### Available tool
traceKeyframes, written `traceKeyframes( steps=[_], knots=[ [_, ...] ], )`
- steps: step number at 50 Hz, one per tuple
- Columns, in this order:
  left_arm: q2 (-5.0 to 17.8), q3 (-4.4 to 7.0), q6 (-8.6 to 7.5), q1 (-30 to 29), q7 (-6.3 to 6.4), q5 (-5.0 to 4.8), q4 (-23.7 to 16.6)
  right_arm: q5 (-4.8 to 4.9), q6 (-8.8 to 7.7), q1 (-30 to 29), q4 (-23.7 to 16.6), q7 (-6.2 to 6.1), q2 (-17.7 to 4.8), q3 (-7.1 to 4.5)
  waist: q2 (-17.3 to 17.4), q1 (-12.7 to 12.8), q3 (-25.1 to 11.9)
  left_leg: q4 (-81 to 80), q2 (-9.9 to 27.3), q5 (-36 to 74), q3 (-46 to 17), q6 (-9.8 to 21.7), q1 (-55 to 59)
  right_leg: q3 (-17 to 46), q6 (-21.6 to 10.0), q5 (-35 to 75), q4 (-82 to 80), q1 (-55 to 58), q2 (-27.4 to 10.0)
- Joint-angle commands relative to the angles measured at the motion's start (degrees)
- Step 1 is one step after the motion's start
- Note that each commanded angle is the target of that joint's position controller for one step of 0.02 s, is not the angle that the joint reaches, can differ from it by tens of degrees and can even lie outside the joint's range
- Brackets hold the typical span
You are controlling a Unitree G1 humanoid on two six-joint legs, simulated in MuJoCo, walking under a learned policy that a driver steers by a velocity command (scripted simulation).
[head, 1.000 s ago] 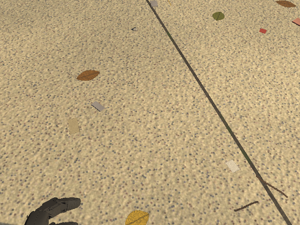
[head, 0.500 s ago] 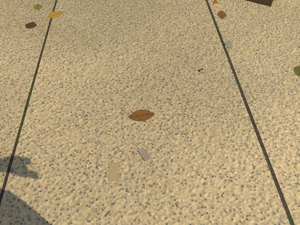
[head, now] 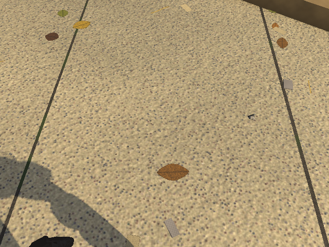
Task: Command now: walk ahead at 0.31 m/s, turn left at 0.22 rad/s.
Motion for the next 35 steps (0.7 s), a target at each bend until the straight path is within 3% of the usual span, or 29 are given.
traceKeyframes(
  steps=[1,3,4,5,6,7,8,9,11,13,15,18,20,21,22,24,28,35],
  knots=[
    [5.89,1.53,-1.6,-2.71,-0.66,0.39,-4.19,-0.25,0.32,2.72,-1.29,-0.72,-8.07,-1.95,8.67,0.77,-2.67,2.89,14.49,29.84,-7.67,5.36,1.14,-1.49,-2.38,-1.26,-2.93,6.68,2.63],
    [7.34,2.21,-2.04,4.26,-0.56,1.03,-2.07,-0.3,0.73,0.44,-1.99,-0.91,-7.52,-1.7,8.38,4.84,-5.73,11.2,11.88,36.4,-6.93,2.89,1.84,-2.87,-4.69,4.2,-7.08,15.89,3.07],
    [10.07,2.67,-2.28,9.4,-0.35,1.99,-1.5,-0.99,0.67,0.58,-3.26,-0.9,-5.84,-1.02,4.82,6.45,-12.26,21.18,8.33,28.52,-5.24,0.55,-3.0,2.36,-7.36,23.44,-3.18,28.49,-3.53],
    [12.23,3.06,-1.5,13.69,-0.1,2.61,-0.8,-0.65,0.28,9.99,-2.16,-0.77,-2.67,0.12,-7.21,4.98,-21.35,40.34,2.06,1.11,-2.56,-3.93,-18.47,16.87,-18.07,38.61,0.6,48.86,-17.14],
    [7.58,2.12,-0.44,16.24,-0.55,0.52,0.66,-0.15,0.41,13.31,-0.72,-0.41,-4.63,0.05,-11.4,5.59,-27.52,48.0,1.14,-24.19,-4.15,-5.59,-23.3,26.14,-21.54,32.78,-1.65,52.1,-21.12],
    [6.63,1.69,0.38,13.7,-0.82,-0.89,0.11,0.66,1.17,9.14,-1.11,-0.34,-8.88,-1.06,-6.01,6.36,-21.41,51.95,3.45,-23.18,-5.19,-6.2,-26.89,24.34,-19.48,17.45,-4.18,46.2,-19.08],
    [5.8,1.3,1.18,9.32,-0.63,-0.65,-0.64,0.78,2.22,4.04,-2.09,-0.76,-9.05,-1.26,-2.17,5.82,-15.08,51.81,5.42,-19.76,-2.74,-6.79,-28.65,20.69,-16.92,6.7,-6.72,38.67,-16.6],
    [4.04,0.42,1.71,5.06,-0.54,-0.16,-1.2,0.23,3.33,1.17,-2.83,-1.14,-8.49,-1.31,-0.79,4.68,-9.64,48.0,7.27,-17.27,-1.18,-7.13,-28.06,17.27,-15.84,0.24,-9.6,30.03,-14.63],
    [4.17,0.35,2.43,0.64,-0.43,0.85,-0.99,-0.36,5.03,1.45,-2.77,-1.79,-5.78,-0.98,-4.21,1.95,-5.46,37.09,9.29,-13.32,1.21,-7.38,-19.7,11.01,-13.48,-5.52,-13.76,17.68,-9.88],
    [4.83,0.71,2.74,-0.03,-0.15,1.11,-0.27,-0.74,4.94,3.12,-1.62,-2.16,-3.36,-0.31,-5.91,1.5,-6.73,28.52,8.72,-10.18,3.48,-7.51,-13.17,6.22,-13.49,-0.73,-13.96,15.04,-7.59],
    [5.2,0.87,2.94,1.19,0.21,0.56,0.87,-0.69,4.59,2.62,-1.09,-2.1,-3.25,-0.16,-5.04,2.04,-9.57,21.9,8.69,-3.16,4.06,-7.13,-9.3,5.57,-13.9,-0.34,-13.31,16.99,-8.17],
    [4.45,0.32,3.83,0.47,0.43,-0.31,1.74,-1.27,4.72,1.63,-0.27,-1.72,-3.17,-0.24,-3.29,1.15,-8.49,10.7,7.6,6.96,5.67,-5.67,-2.24,4.58,-11.08,-18.79,-13.01,14.27,-6.34],
    [2.16,-0.66,3.98,2.66,0.15,0.25,2.97,-2.4,4.74,-1.51,-2.1,-1.91,-5.36,-0.41,-0.22,2.4,-4.85,5.13,12.13,8.77,0.3,-3.34,-1.04,3.81,-5.69,-33.4,-11.97,10.94,-3.08],
    [2.94,-0.24,4.07,4.75,0.07,0.4,3.12,-1.74,4.79,-3.28,-1.97,-2.12,-9.2,-1.29,5.39,5.62,-1.87,5.49,12.5,0.74,-0.43,-1.74,-6.87,0.53,-3.7,-33.84,-11.13,11.91,0.74],
    [3.43,-0.18,4.25,3.78,0.32,0.46,3.51,-1.61,4.41,-3.47,-1.53,-1.88,-7.21,-1.12,6.56,4.58,-0.58,4.24,10.99,-6.83,0.41,-1.79,-12.08,-1.04,-2.75,-30.54,-9.03,15.94,1.58],
    [2.98,-0.24,4.53,3.9,0.85,0.02,4.16,-1.93,3.28,-4.29,-1.17,-1.67,-4.69,-0.42,7.34,4.75,0.11,3.42,10.34,-3.57,0.99,-3.39,-13.79,-1.1,-3.31,-25.25,-6.62,18.53,1.21],
    [2.9,-0.14,4.59,5.12,1.11,-0.01,5.98,-1.13,1.71,-3.06,-0.09,-1.51,-4.62,-0.4,6.1,4.54,-3.0,6.33,10.1,8.97,1.62,-3.85,-9.76,-1.96,-3.63,-13.71,-3.61,20.94,1.42],
    [3.35,0.13,5.44,4.25,1.38,-0.62,8.86,-0.88,2.02,-3.12,1.42,-1.58,-4.4,-0.25,3.37,4.18,-4.07,8.04,9.33,16.09,2.66,-3.49,-7.53,-1.83,-3.34,-6.63,-1.84,23.26,1.1]
  ],
)
Keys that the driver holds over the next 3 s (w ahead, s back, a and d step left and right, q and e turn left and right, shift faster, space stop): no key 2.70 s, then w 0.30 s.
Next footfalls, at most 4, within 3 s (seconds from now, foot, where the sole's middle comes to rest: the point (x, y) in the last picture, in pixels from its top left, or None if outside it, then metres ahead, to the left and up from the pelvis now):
0.06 right None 0.24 -0.13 -0.78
0.40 left None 0.20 0.12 -0.78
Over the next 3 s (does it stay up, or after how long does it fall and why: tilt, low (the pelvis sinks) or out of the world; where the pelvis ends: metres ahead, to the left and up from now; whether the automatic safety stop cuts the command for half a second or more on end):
stays up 0.24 -0.03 -0.02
